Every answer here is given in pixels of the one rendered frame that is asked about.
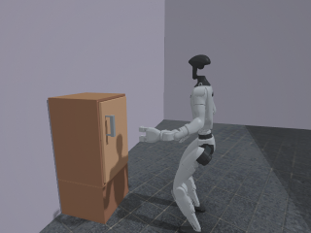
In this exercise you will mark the cupboard door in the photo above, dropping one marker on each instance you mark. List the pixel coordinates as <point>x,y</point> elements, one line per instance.
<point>114,149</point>

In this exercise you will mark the robot left forearm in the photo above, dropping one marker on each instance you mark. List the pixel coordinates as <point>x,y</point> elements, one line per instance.
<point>182,132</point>

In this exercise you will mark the robot left upper arm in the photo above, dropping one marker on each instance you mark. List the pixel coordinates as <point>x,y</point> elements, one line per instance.
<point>199,96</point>

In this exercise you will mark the humanoid robot torso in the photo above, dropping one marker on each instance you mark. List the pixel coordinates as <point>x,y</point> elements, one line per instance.
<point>205,136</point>

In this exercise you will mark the left robot hand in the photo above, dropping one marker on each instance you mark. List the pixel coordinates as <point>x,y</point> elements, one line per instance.
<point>152,134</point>

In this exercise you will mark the handle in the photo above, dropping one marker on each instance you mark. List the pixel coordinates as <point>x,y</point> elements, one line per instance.
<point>112,126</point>

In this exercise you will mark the robot right foot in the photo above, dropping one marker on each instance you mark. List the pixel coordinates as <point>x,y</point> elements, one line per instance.
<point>200,208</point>

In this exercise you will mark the right robot hand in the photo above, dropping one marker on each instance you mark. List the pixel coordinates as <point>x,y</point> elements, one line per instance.
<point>183,139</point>

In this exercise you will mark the robot right upper arm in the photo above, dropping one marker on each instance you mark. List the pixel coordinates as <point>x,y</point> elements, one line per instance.
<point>214,108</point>

